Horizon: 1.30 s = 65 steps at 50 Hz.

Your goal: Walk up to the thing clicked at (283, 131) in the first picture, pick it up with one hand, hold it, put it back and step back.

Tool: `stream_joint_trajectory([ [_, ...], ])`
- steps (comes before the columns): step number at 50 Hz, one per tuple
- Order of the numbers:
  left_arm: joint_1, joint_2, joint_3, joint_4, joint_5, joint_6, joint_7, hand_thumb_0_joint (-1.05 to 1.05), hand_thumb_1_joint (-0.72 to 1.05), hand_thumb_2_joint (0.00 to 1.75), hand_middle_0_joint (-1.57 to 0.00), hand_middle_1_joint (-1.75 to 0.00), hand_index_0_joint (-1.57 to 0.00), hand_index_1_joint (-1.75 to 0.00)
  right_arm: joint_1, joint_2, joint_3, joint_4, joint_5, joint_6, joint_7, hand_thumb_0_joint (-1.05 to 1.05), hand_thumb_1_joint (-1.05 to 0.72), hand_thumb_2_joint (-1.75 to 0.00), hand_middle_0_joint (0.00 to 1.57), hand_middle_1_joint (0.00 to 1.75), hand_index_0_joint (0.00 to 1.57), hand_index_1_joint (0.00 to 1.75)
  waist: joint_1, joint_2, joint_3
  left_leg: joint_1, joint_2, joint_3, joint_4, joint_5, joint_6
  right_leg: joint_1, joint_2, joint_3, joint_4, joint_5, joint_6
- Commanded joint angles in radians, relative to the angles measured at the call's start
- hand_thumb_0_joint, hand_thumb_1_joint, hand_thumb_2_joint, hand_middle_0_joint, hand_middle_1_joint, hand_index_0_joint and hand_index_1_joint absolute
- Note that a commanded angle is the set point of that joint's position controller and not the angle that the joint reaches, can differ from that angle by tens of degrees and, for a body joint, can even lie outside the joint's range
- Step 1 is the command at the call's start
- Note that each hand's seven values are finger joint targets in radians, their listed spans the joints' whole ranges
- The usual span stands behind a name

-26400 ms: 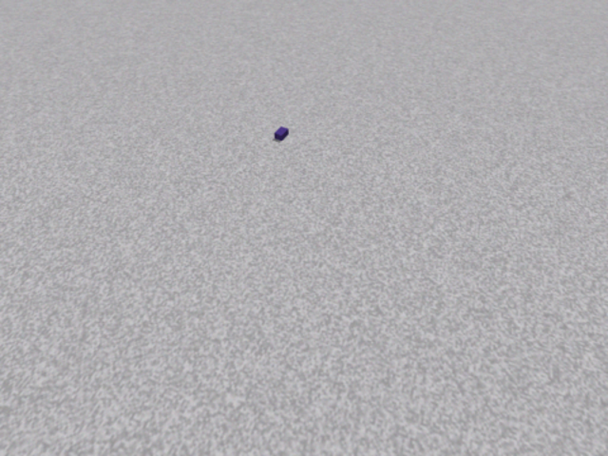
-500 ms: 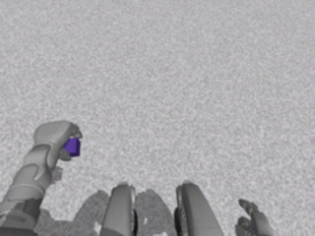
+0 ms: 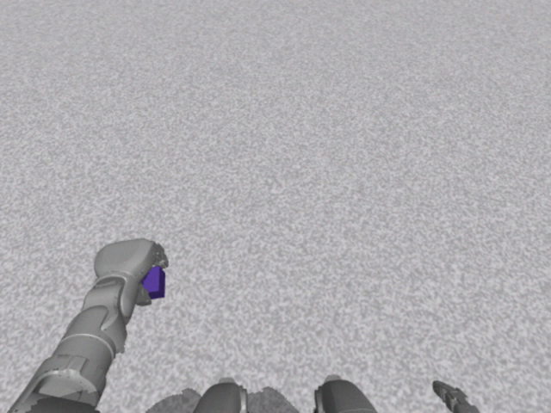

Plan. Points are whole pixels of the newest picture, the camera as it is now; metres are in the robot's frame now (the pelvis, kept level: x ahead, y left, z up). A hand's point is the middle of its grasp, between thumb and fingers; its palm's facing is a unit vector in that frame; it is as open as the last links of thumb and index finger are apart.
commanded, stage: lift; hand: left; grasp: from above
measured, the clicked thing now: (142, 284) +0.34 +0.24 -0.11
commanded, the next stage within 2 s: hold in 0.08 s
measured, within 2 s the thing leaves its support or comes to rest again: neither
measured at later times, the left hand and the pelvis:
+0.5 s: hand (133, 264) +0.34 +0.23 -0.02, palm faces -0.44 -0.07 -0.89, open 7.4 cm; pelvis +0.03 +0.00 +0.04, yaw +0 degrees
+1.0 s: hand (131, 265) +0.33 +0.22 +0.00, palm faces -0.44 -0.06 -0.90, open 7.4 cm; pelvis +0.03 +0.00 +0.05, yaw -1 degrees
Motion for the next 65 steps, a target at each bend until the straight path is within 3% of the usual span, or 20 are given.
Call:
stream_joint_trajectory([
  [1, -0.263, 0.207, 0.062, -0.167, -0.016, 0.012, 0.021, 0.00, 0.83, 0.23, -1.16, -0.25, -1.19, -0.22, 0.003, -0.149, -0.057, -0.113, 0.004, -0.030, -0.006, 0.00, -0.90, -0.90, 0.20, 0.30, 0.20, 0.30, 0.012, -0.007, -0.269, 0.265, -0.041, -0.011, -0.204, 0.170, 0.005, 0.184, 0.035, -0.002, -0.208, 0.161, -0.030],
  [3, -0.279, 0.182, 0.045, -0.183, -0.020, 0.011, 0.015, 0.00, 0.85, 0.21, -1.17, -0.26, -1.20, -0.22, 0.006, -0.143, -0.054, -0.110, 0.001, -0.031, -0.005, 0.00, -0.89, -0.90, 0.20, 0.30, 0.20, 0.30, 0.007, 0.000, -0.256, 0.277, -0.042, -0.010, -0.224, 0.167, 0.004, 0.192, 0.036, 0.001, -0.225, 0.158, -0.031],
  [5, -0.277, 0.203, 0.058, -0.197, -0.017, 0.009, 0.013, 0.00, 0.82, 0.22, -1.15, -0.25, -1.19, -0.21, 0.002, -0.148, -0.056, -0.113, 0.004, -0.031, -0.007, 0.00, -0.89, -0.90, 0.20, 0.30, 0.20, 0.30, 0.018, -0.004, -0.271, 0.316, -0.043, -0.006, -0.245, 0.187, 0.003, 0.226, 0.034, 0.002, -0.242, 0.174, -0.031],
  [9, -0.285, 0.187, 0.044, -0.208, -0.001, 0.010, 0.015, 0.00, 0.80, 0.19, -1.14, -0.23, -1.18, -0.19, -0.006, -0.145, -0.054, -0.109, 0.003, -0.027, -0.007, 0.00, -0.89, -0.89, 0.20, 0.30, 0.20, 0.30, 0.013, 0.010, -0.259, 0.366, -0.042, -0.006, -0.278, 0.221, -0.003, 0.241, 0.035, 0.003, -0.267, 0.199, -0.034],
  [12, -0.328, 0.209, 0.055, -0.243, 0.002, 0.009, 0.014, 0.00, 0.82, 0.15, -1.13, -0.24, -1.18, -0.19, -0.010, -0.152, -0.058, -0.104, 0.002, -0.025, -0.007, 0.00, -0.89, -0.89, 0.20, 0.30, 0.20, 0.30, 0.014, 0.029, -0.278, 0.414, -0.040, -0.007, -0.298, 0.272, -0.008, 0.267, 0.037, -0.003, -0.277, 0.237, -0.035],
  [19, -0.274, 0.171, 0.027, -0.215, -0.003, 0.014, -0.028, 0.00, 0.83, 0.20, -1.15, -0.24, -1.19, -0.20, -0.018, -0.151, -0.058, -0.110, 0.007, -0.011, 0.001, 0.00, -0.89, -0.89, 0.20, 0.30, 0.20, 0.30, 0.024, -0.015, -0.241, 0.435, -0.048, 0.007, -0.329, 0.334, 0.000, 0.337, 0.034, 0.007, -0.321, 0.304, -0.030],
  [22, -0.258, 0.183, 0.032, -0.224, -0.005, 0.013, -0.053, 0.00, 0.85, 0.20, -1.17, -0.22, -1.21, -0.18, -0.032, -0.152, -0.059, -0.122, 0.009, -0.004, 0.003, 0.00, -0.89, -0.89, 0.20, 0.30, 0.20, 0.30, 0.030, -0.019, -0.244, 0.449, -0.050, 0.012, -0.337, 0.361, 0.004, 0.368, 0.034, 0.007, -0.334, 0.337, -0.027],
  [27, -0.253, 0.181, 0.029, -0.261, -0.001, -0.003, -0.081, 0.00, 0.88, 0.20, -1.19, -0.21, -1.23, -0.17, -0.050, -0.149, -0.053, -0.151, 0.013, 0.008, 0.005, 0.00, -0.89, -0.89, 0.20, 0.30, 0.20, 0.30, 0.039, -0.008, -0.205, 0.457, -0.048, 0.014, -0.371, 0.331, 0.003, 0.370, 0.038, 0.003, -0.350, 0.293, -0.034],
  [29, -0.254, 0.204, 0.046, -0.289, 0.003, -0.009, -0.084, 0.00, 0.85, 0.20, -1.18, -0.20, -1.21, -0.16, -0.053, -0.152, -0.054, -0.158, 0.014, 0.013, 0.004, 0.00, -0.89, -0.89, 0.20, 0.30, 0.20, 0.30, 0.038, 0.009, -0.225, 0.480, -0.047, 0.018, -0.376, 0.346, 0.002, 0.375, 0.037, 0.004, -0.352, 0.303, -0.036],
  [38, -0.255, 0.190, 0.044, -0.335, 0.004, 0.000, -0.075, 0.00, 0.86, 0.22, -1.17, -0.22, -1.21, -0.18, -0.068, -0.153, -0.054, -0.174, 0.016, 0.027, 0.008, 0.00, -0.89, -0.89, 0.20, 0.30, 0.20, 0.30, 0.042, -0.021, -0.214, 0.509, -0.048, 0.018, -0.402, 0.342, 0.007, 0.406, 0.033, 0.008, -0.383, 0.307, -0.029],
  [39, -0.250, 0.205, 0.052, -0.333, 0.005, 0.002, -0.077, 0.00, 0.88, 0.21, -1.18, -0.22, -1.22, -0.18, -0.078, -0.154, -0.055, -0.176, 0.017, 0.030, 0.007, 0.00, -0.89, -0.89, 0.20, 0.30, 0.20, 0.30, 0.053, -0.020, -0.210, 0.511, -0.049, 0.022, -0.406, 0.344, 0.008, 0.409, 0.031, 0.006, -0.388, 0.312, -0.027],
  [44, -0.252, 0.181, 0.026, -0.366, 0.002, 0.005, -0.100, 0.00, 0.88, 0.23, -1.18, -0.23, -1.22, -0.19, -0.081, -0.150, -0.052, -0.177, 0.018, 0.035, 0.005, 0.00, -0.89, -0.89, 0.20, 0.30, 0.20, 0.30, 0.044, -0.020, -0.216, 0.534, -0.047, 0.021, -0.421, 0.362, 0.009, 0.425, 0.033, 0.005, -0.397, 0.326, -0.028],
  [45, -0.236, 0.200, 0.043, -0.355, 0.003, 0.008, -0.102, 0.00, 0.89, 0.21, -1.19, -0.22, -1.23, -0.18, -0.093, -0.151, -0.051, -0.179, 0.020, 0.038, 0.004, 0.00, -0.89, -0.89, 0.20, 0.30, 0.20, 0.30, 0.058, -0.019, -0.206, 0.538, -0.046, 0.022, -0.429, 0.354, 0.009, 0.426, 0.032, 0.001, -0.403, 0.316, -0.028],
  [46, -0.250, 0.183, 0.026, -0.370, 0.000, 0.005, -0.108, 0.00, 0.87, 0.23, -1.19, -0.22, -1.22, -0.18, -0.088, -0.148, -0.049, -0.181, 0.019, 0.037, 0.004, 0.00, -0.89, -0.89, 0.20, 0.30, 0.20, 0.30, 0.045, -0.016, -0.202, 0.537, -0.048, 0.023, -0.429, 0.351, 0.009, 0.425, 0.032, 0.005, -0.407, 0.314, -0.028],
  [47, -0.245, 0.195, 0.039, -0.367, -0.002, 0.005, -0.111, 0.00, 0.86, 0.22, -1.17, -0.23, -1.21, -0.19, -0.098, -0.147, -0.048, -0.185, 0.022, 0.038, 0.004, 0.00, -0.89, -0.89, 0.20, 0.30, 0.20, 0.30, 0.059, -0.018, -0.189, 0.534, -0.047, 0.022, -0.440, 0.331, 0.009, 0.428, 0.031, 0.003, -0.416, 0.292, -0.028],
  [50, -0.239, 0.174, 0.024, -0.382, -0.007, 0.004, -0.115, 0.00, 0.90, 0.23, -1.20, -0.24, -1.24, -0.20, -0.110, -0.146, -0.044, -0.195, 0.024, 0.039, 0.004, 0.00, -0.89, -0.89, 0.20, 0.30, 0.20, 0.30, 0.052, -0.025, -0.175, 0.539, -0.048, 0.025, -0.454, 0.306, 0.011, 0.429, 0.029, 0.007, -0.428, 0.273, -0.028],
  [51, -0.240, 0.197, 0.045, -0.372, -0.003, 0.004, -0.114, 0.00, 0.89, 0.21, -1.18, -0.25, -1.23, -0.20, -0.113, -0.146, -0.045, -0.193, 0.023, 0.040, 0.002, 0.00, -0.89, -0.89, 0.20, 0.30, 0.20, 0.30, 0.059, -0.019, -0.171, 0.537, -0.048, 0.024, -0.457, 0.303, 0.010, 0.430, 0.029, 0.004, -0.434, 0.265, -0.029],
  [65, -0.212, 0.192, 0.047, -0.414, -0.004, 0.009, -0.129, 0.00, 0.89, 0.23, -1.18, -0.26, -1.22, -0.22, -0.145, -0.143, -0.040, -0.207, 0.030, 0.044, -0.002, 0.00, -0.89, -0.89, 0.20, 0.30, 0.20, 0.30, 0.071, -0.010, -0.157, 0.583, -0.047, 0.029, -0.499, 0.299, 0.009, 0.461, 0.027, 0.006, -0.468, 0.252, -0.030],
])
